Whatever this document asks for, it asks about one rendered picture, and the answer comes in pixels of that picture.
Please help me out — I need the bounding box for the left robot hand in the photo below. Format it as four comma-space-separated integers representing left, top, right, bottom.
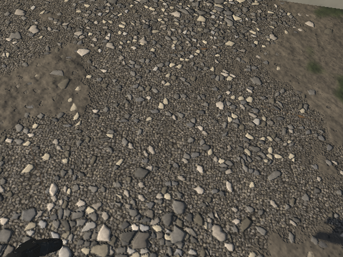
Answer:
5, 238, 63, 257

